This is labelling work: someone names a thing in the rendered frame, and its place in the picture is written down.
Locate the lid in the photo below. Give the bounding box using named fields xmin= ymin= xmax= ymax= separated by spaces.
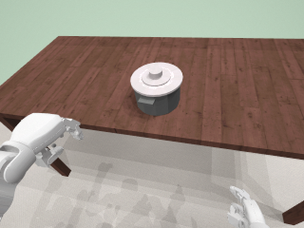
xmin=130 ymin=62 xmax=183 ymax=97

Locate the table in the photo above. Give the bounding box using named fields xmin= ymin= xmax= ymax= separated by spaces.
xmin=0 ymin=36 xmax=304 ymax=225

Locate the knob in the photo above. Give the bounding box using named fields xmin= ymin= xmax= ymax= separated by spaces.
xmin=149 ymin=66 xmax=162 ymax=79

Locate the right robot hand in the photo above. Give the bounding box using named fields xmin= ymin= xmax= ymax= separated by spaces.
xmin=227 ymin=185 xmax=266 ymax=228

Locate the left robot forearm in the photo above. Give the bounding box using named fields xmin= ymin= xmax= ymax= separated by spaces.
xmin=0 ymin=141 xmax=36 ymax=222

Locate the left robot hand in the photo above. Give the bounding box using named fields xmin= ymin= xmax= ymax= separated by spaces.
xmin=10 ymin=113 xmax=84 ymax=168

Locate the pot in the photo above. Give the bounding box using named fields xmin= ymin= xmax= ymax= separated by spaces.
xmin=134 ymin=87 xmax=181 ymax=116

